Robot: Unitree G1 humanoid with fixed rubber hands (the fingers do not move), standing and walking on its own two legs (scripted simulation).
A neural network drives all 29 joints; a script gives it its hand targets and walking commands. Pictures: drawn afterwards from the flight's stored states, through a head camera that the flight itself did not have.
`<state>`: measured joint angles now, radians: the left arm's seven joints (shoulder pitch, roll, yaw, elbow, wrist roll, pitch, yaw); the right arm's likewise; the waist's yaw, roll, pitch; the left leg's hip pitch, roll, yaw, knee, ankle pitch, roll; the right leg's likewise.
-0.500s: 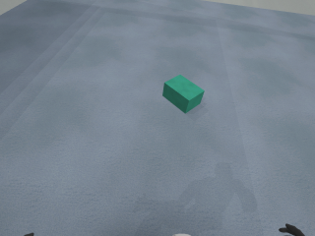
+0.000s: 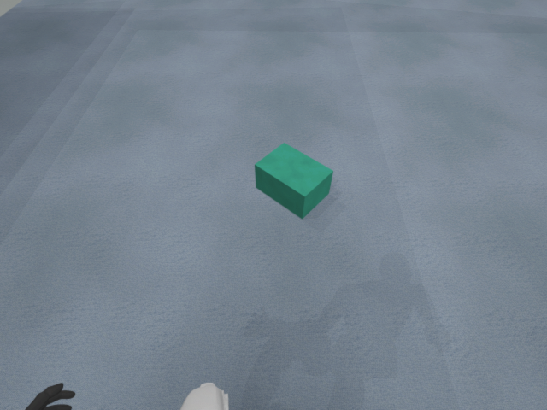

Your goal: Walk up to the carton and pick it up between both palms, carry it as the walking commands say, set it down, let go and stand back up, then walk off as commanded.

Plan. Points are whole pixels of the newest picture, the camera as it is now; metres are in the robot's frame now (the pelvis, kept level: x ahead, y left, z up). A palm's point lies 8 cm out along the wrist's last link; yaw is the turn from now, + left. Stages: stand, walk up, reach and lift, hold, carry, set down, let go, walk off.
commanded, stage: walk up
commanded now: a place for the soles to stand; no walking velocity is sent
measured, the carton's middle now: (292, 179) +1.18 -0.07 -0.69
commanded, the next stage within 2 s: none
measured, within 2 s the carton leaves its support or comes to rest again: neither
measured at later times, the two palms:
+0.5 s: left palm (120, 257) +0.38 +0.30 -0.06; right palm (542, 352) +0.22 -0.39 -0.06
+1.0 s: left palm (153, 236) +0.45 +0.27 -0.10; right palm (479, 205) +0.51 -0.41 -0.06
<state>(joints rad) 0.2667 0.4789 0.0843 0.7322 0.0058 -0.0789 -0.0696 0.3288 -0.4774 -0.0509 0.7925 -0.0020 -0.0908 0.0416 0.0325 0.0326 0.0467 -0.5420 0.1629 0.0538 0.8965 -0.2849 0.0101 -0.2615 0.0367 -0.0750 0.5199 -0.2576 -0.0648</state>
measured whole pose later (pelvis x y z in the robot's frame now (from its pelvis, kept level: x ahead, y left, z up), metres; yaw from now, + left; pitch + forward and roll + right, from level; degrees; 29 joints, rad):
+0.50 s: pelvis +0.21 -0.02 +0.00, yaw -2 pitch -1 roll +1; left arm 0.18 0.49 0.09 0.76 0.02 -0.05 -0.11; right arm 0.41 -0.55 -0.10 0.76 -0.01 -0.12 0.03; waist -0.07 -0.03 0.03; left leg -0.21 0.09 0.13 0.55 -0.32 -0.01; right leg -0.48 -0.09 -0.04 0.64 -0.22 -0.02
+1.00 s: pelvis +0.40 -0.06 -0.01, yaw +1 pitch -1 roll +1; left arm 0.34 0.47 0.06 0.76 0.01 -0.05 -0.05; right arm 0.29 -0.49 -0.08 0.74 0.00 -0.12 0.02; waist 0.02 -0.06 0.03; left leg -0.38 0.03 0.10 0.63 -0.24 0.03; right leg -0.43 -0.04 -0.02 1.04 -0.43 -0.03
